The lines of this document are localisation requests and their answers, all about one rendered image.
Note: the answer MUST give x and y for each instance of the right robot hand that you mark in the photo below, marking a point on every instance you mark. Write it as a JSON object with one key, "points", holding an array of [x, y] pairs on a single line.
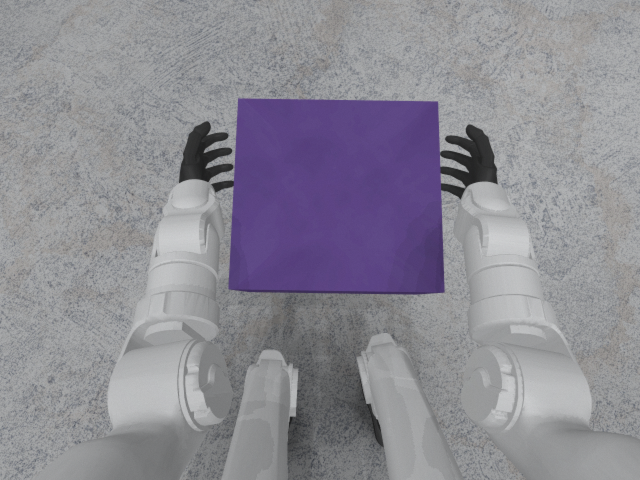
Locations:
{"points": [[480, 165]]}

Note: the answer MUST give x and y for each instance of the right robot upper arm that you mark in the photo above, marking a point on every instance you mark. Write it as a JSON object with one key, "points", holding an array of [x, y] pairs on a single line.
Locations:
{"points": [[535, 405]]}

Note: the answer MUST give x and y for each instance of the right robot forearm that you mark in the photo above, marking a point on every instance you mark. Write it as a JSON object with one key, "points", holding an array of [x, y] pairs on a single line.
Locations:
{"points": [[507, 303]]}

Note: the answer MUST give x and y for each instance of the left robot upper arm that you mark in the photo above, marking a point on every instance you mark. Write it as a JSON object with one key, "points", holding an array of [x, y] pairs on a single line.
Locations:
{"points": [[163, 400]]}

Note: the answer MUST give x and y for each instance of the right robot foot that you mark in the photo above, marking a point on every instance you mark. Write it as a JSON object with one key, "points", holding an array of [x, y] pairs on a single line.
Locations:
{"points": [[376, 425]]}

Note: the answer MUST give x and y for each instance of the left robot thigh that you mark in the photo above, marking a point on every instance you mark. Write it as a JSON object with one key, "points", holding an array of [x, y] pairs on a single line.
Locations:
{"points": [[259, 445]]}

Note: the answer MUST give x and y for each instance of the left robot hand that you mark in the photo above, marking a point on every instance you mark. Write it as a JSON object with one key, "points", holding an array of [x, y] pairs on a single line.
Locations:
{"points": [[194, 161]]}

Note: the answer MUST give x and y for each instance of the carton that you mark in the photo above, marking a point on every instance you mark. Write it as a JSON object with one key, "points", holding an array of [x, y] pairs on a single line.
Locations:
{"points": [[337, 196]]}

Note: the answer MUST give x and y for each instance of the left robot forearm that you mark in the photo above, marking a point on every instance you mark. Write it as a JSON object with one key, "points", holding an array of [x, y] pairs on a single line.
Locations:
{"points": [[180, 296]]}

